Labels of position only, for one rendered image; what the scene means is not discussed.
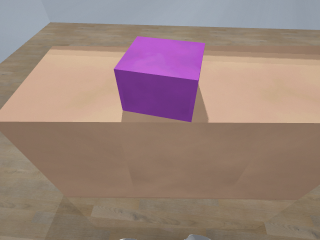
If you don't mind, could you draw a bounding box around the carton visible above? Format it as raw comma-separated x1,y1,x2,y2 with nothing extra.
114,36,205,122

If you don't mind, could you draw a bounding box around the pedestal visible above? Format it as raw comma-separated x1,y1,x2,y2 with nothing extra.
0,45,320,200

